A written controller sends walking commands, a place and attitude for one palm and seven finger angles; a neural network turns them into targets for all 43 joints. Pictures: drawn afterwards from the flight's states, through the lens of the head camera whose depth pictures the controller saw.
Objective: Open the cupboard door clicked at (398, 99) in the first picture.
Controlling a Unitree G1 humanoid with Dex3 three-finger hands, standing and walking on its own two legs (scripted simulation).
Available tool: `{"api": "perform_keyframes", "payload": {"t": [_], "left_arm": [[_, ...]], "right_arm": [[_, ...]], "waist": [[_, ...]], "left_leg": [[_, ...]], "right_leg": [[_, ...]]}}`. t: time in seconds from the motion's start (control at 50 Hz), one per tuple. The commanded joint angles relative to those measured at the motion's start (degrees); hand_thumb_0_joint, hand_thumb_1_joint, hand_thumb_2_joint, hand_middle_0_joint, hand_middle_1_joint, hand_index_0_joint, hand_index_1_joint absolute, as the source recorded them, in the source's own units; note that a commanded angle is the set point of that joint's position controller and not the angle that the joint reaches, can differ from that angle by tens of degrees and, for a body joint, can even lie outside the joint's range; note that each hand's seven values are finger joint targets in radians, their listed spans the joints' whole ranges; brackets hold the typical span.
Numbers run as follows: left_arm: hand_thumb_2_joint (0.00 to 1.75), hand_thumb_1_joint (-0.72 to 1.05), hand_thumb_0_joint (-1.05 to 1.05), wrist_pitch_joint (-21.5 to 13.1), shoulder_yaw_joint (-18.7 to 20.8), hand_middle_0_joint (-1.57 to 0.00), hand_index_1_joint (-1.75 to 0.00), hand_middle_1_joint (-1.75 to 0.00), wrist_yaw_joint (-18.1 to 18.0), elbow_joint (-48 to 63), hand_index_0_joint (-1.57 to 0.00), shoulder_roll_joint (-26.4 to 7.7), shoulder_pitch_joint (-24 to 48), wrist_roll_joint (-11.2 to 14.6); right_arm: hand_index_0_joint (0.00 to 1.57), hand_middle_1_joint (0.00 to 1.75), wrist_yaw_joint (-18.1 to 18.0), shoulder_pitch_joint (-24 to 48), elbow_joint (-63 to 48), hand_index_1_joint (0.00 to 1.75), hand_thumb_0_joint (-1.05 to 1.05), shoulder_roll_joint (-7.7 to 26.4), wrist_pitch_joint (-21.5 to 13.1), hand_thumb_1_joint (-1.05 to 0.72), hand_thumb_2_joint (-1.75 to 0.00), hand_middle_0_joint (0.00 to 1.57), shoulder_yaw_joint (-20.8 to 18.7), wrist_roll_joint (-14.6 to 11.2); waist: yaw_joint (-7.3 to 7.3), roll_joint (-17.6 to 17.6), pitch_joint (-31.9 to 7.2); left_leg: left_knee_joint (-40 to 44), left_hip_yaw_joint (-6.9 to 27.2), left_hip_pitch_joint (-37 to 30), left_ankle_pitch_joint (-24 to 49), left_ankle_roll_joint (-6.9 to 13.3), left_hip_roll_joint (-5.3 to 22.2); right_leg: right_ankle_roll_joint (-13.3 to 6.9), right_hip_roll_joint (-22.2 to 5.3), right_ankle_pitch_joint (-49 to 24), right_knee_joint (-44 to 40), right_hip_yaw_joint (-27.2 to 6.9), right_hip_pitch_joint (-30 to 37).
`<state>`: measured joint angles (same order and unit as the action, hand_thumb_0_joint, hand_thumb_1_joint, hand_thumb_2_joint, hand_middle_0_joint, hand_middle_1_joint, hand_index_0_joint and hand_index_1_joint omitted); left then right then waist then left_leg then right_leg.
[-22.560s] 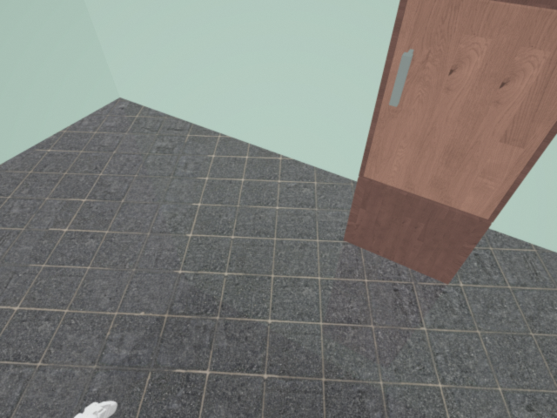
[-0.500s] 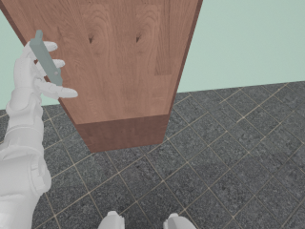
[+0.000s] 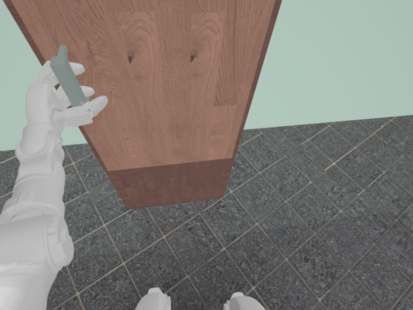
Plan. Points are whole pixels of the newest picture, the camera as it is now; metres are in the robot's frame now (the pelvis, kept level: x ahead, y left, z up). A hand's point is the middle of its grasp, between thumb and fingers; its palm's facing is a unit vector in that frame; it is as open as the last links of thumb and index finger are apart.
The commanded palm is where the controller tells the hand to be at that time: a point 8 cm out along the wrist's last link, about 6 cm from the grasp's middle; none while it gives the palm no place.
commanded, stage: close the thumb around the handle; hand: left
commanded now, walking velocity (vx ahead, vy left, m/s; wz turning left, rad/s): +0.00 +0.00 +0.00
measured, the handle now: (75, 84) +0.54 +0.24 +0.10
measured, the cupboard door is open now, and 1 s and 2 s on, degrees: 0 21 38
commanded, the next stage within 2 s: pull the door open along its arc in 0.28 s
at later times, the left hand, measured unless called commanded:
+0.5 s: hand (82, 103) +0.48 +0.21 +0.11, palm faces +0.10 -1.00 +0.01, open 6.0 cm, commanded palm +0.44 +0.26 +0.10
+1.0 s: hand (101, 159) +0.36 +0.16 +0.11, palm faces +0.19 -0.98 +0.06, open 6.3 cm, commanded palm +0.30 +0.22 +0.10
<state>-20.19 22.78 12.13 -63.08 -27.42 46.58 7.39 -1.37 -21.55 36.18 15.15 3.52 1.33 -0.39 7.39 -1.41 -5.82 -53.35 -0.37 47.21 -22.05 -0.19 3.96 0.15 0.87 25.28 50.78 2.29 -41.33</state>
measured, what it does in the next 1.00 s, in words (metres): stands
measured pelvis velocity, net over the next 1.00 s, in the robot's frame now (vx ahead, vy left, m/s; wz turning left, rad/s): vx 0.02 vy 0.00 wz -0.01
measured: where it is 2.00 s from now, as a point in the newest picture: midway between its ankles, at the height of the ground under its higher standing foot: outside the picture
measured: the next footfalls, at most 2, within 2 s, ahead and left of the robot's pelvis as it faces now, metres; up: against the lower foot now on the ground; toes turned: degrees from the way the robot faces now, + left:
none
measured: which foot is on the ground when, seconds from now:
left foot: down 0.00-1.00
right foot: down 0.00-1.00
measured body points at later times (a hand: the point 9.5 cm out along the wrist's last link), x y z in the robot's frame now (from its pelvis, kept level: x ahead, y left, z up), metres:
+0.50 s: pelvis +0.00 +0.00 +0.00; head +0.09 +0.01 +0.44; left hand +0.47 +0.27 +0.11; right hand +0.02 -0.27 -0.11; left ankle +0.03 +0.12 -0.69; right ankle -0.01 -0.13 -0.69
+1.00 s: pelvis +0.02 +0.00 +0.02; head +0.04 -0.01 +0.47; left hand +0.34 +0.21 +0.11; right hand +0.16 -0.24 -0.08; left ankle +0.03 +0.12 -0.69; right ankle -0.01 -0.13 -0.69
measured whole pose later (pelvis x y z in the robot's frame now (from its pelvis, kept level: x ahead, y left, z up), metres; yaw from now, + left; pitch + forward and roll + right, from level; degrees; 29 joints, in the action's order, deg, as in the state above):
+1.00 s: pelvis +0.02 +0.00 +0.02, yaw +0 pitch +9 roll -1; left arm -12.5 9.3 -2.7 -15.9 -6.8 6.7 11.0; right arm 0.7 -15.1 30.3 13.1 1.1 0.6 -1.1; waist 1.3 -2.2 -7.3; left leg -46.9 -2.5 34.2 -21.7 -0.2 2.9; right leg 0.4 -0.1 25.4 46.2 0.3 -29.8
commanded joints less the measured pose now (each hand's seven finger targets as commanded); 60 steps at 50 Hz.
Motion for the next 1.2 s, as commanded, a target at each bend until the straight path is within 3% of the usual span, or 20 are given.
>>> {"api": "perform_keyframes", "payload": {"t": [0.0,0.06,0.12,0.14,0.22,0.24,0.3,0.34,0.4,0.58,0.74,0.78,0.8,0.9,0.98,1.02,1.04,1.08,1.12,1.18], "left_arm": [[0.83,0.73,0.00,-4.13,-0.09,-0.39,-1.33,-1.33,0.22,13.48,-0.39,-12.24,24.64,0.71],[0.90,0.90,0.00,-3.95,1.06,-0.40,-1.35,-1.35,-0.10,12.49,-0.40,-14.14,25.33,0.33],[0.90,0.90,0.00,-4.00,1.06,-0.40,-1.35,-1.35,-0.03,12.95,-0.40,-13.96,25.83,0.32],[0.90,0.90,0.00,-3.84,2.42,-0.40,-1.35,-1.35,0.03,12.18,-0.40,-15.54,24.30,0.35],[0.90,0.90,0.00,-3.39,3.37,-0.40,-1.35,-1.35,0.63,10.80,-0.40,-17.18,24.73,0.52],[0.90,0.90,0.00,-3.43,3.94,-0.40,-1.35,-1.35,0.66,11.34,-0.40,-17.94,24.46,0.58],[0.90,0.90,0.00,-3.18,2.29,-0.40,-1.35,-1.35,1.01,11.03,-0.40,-15.36,23.68,0.98],[0.90,0.90,0.00,-3.59,4.07,-0.40,-1.35,-1.35,0.84,11.89,-0.40,-17.81,23.57,0.93],[0.90,0.90,0.00,-3.43,0.96,-0.40,-1.35,-1.35,0.92,12.61,-0.40,-13.29,24.53,1.31],[0.90,0.90,0.00,-2.29,0.56,-0.40,-1.35,-1.35,0.88,20.49,-0.40,-9.42,8.43,3.36],[0.90,0.90,0.00,-0.14,-2.21,-0.40,-1.35,-1.35,-0.27,39.34,-0.40,-2.68,-14.76,6.54],[0.90,0.90,0.00,0.80,-3.20,-0.40,-1.35,-1.35,-0.69,43.01,-0.40,-0.27,-20.89,7.34],[0.90,0.90,0.00,1.44,-0.01,-0.40,-1.35,-1.35,-3.86,46.29,-0.40,0.22,-21.81,8.96],[0.90,0.90,0.00,4.54,-3.10,-0.40,-1.35,-1.35,-15.60,56.19,-0.40,8.52,-31.70,6.49],[0.90,0.90,0.00,6.33,-8.79,-0.40,-1.35,-1.35,-23.82,62.20,-0.40,14.12,-35.06,1.62],[0.90,0.90,0.00,6.96,-10.31,-0.40,-1.35,-1.35,-28.33,65.35,-0.40,16.19,-35.51,-0.14],[0.90,0.90,0.00,7.52,-12.87,-0.40,-1.35,-1.35,-29.98,66.55,-0.40,18.68,-37.40,-1.39],[0.90,0.90,0.00,8.48,-16.16,-0.40,-1.35,-1.35,-32.74,70.17,-0.40,21.84,-40.05,-3.12],[0.90,0.90,0.00,9.69,-18.94,-0.40,-1.35,-1.35,-34.87,71.28,-0.40,23.27,-42.00,-5.29],[0.90,0.90,0.00,11.03,-22.73,-0.40,-1.35,-1.35,-37.68,74.51,-0.40,26.26,-43.21,-7.06]], "right_arm": [[0.20,0.30,-0.82,-6.40,-4.07,0.30,0.00,9.47,-1.16,-0.90,-0.90,0.20,-3.95,-0.20],[0.20,0.30,-0.98,-6.94,-3.64,0.30,0.00,9.85,-1.03,-0.90,-0.90,0.20,-4.06,-0.17],[0.20,0.30,-0.91,-7.17,-3.49,0.30,0.00,9.80,-1.12,-0.90,-0.90,0.20,-4.00,0.00],[0.20,0.30,-1.00,-7.06,-3.58,0.30,0.00,9.89,-1.01,-0.90,-0.90,0.20,-4.04,-0.09],[0.20,0.30,-1.31,-7.37,-3.54,0.30,0.00,10.03,-0.90,-0.90,-0.90,0.20,-3.80,-0.13],[0.20,0.30,-1.38,-7.10,-3.72,0.30,0.00,10.02,-0.86,-0.90,-0.90,0.20,-3.83,-0.22],[0.20,0.30,-1.24,-6.78,-4.03,0.30,0.00,9.68,-0.83,-0.90,-0.90,0.20,-3.75,-0.25],[0.20,0.30,-1.36,-7.00,-4.09,0.30,0.00,9.93,-0.81,-0.90,-0.90,0.20,-3.85,-0.24],[0.20,0.30,-1.21,-6.89,-4.09,0.30,0.00,9.47,-1.01,-0.90,-0.90,0.20,-4.05,-0.29],[0.20,0.30,-0.34,-4.77,-7.09,0.30,0.00,9.16,-0.87,-0.90,-0.90,0.20,-4.48,-0.75],[0.20,0.30,0.59,0.34,-11.29,0.30,0.00,7.73,-2.42,-0.90,-0.90,0.20,-4.42,-1.90],[0.20,0.30,0.73,1.80,-12.34,0.30,0.00,7.36,-2.91,-0.90,-0.90,0.20,-4.32,-2.01],[0.20,0.30,0.68,3.30,-12.74,0.30,0.00,6.54,-3.34,-0.90,-0.90,0.20,-4.27,-1.99],[0.20,0.30,1.44,7.06,-13.63,0.30,0.00,4.88,-4.90,-0.90,-0.90,0.20,-3.65,-1.25],[0.20,0.30,1.86,9.27,-13.75,0.30,0.00,4.04,-4.80,-0.90,-0.90,0.20,-3.39,0.04],[0.20,0.30,1.80,10.29,-13.68,0.30,0.00,3.48,-4.47,-0.90,-0.90,0.20,-3.28,0.77],[0.20,0.30,1.92,11.14,-13.96,0.30,0.00,3.10,-4.19,-0.90,-0.90,0.20,-3.20,0.92],[0.20,0.30,2.18,12.03,-14.44,0.30,0.00,2.59,-3.64,-0.90,-0.90,0.20,-3.07,1.41],[0.20,0.30,1.94,12.28,-14.51,0.30,0.00,2.52,-2.82,-0.90,-0.90,0.20,-2.94,1.92],[0.20,0.30,1.54,13.99,-15.25,0.30,0.00,2.00,-2.00,-0.90,-0.90,0.20,-2.60,2.47]], "waist": [[0.29,-5.99,-23.34],[0.57,-4.14,-22.95],[0.63,-4.90,-23.55],[-0.10,-4.60,-23.93],[0.33,-2.79,-22.30],[-0.12,-4.31,-23.52],[0.21,-4.54,-21.93],[-0.36,-4.64,-23.17],[0.42,-4.51,-23.33],[-3.30,-2.63,-24.74],[-6.76,-2.62,-21.66],[-7.07,-0.09,-18.76],[-9.23,0.25,-18.25],[-9.91,1.14,-14.21],[-9.07,1.65,-13.17],[-9.18,4.26,-13.41],[-9.06,2.93,-13.03],[-9.17,1.29,-13.45],[-8.15,3.55,-11.93],[-7.81,3.15,-10.00]], "left_leg": [[4.79,2.05,-23.45,17.62,1.62,-2.32],[4.86,2.28,-22.27,17.01,1.75,-2.24],[4.60,2.15,-22.72,17.70,1.93,-2.43],[4.68,1.92,-21.92,17.60,1.85,-2.44],[4.74,1.63,-19.49,16.20,2.18,-2.58],[4.88,1.48,-19.89,16.63,2.05,-2.58],[4.97,1.44,-20.51,16.45,1.91,-2.46],[4.97,1.44,-20.26,16.94,1.99,-2.50],[4.85,1.49,-21.32,16.77,1.88,-2.51],[6.33,0.46,-22.52,20.00,1.76,-2.62],[8.68,-0.87,-24.04,24.53,1.81,-2.85],[9.64,-1.13,-23.21,22.48,1.80,-3.00],[10.21,-1.48,-22.08,21.54,1.59,-3.21],[11.95,-1.15,-22.44,20.34,0.75,-3.31],[12.06,-1.21,-23.77,19.04,0.66,-3.35],[12.01,-0.87,-23.95,18.26,0.80,-3.36],[12.03,-1.05,-24.48,18.24,0.71,-3.39],[12.11,-1.22,-25.42,18.02,0.54,-3.54],[12.09,-0.83,-25.33,16.66,0.77,-3.44],[12.42,-0.85,-25.38,14.41,0.77,-3.71]], "right_leg": [[-0.82,2.47,-18.94,-6.49,-0.14,2.84],[-0.71,2.46,-18.72,-6.51,-0.25,3.11],[-0.82,2.50,-19.37,-6.51,-0.36,3.45],[-0.74,2.40,-19.79,-6.46,-0.52,4.41],[-0.65,2.40,-19.77,-6.83,-0.83,5.55],[-0.58,2.23,-20.18,-6.64,-0.97,5.75],[-0.57,2.41,-19.41,-6.95,-0.54,4.40],[-0.58,2.36,-20.15,-6.71,-0.82,5.59],[-0.53,2.47,-19.85,-6.88,-0.58,4.66],[-0.90,2.65,-23.77,-6.98,-0.02,9.63],[-0.99,2.35,-29.67,-7.55,0.35,15.50],[-0.73,2.35,-29.04,-8.31,0.61,15.94],[-0.72,2.32,-28.37,-8.68,0.79,16.95],[-0.83,1.87,-25.32,-8.88,1.94,17.30],[-0.71,1.10,-24.22,-9.40,1.63,17.43],[-0.68,0.90,-23.39,-10.14,1.40,18.61],[-0.79,0.68,-23.48,-10.10,1.23,18.50],[-0.95,0.36,-23.27,-10.34,1.33,19.00],[-0.88,0.29,-22.24,-11.31,1.20,18.89],[-0.84,-0.31,-20.52,-12.65,0.70,18.81]]}}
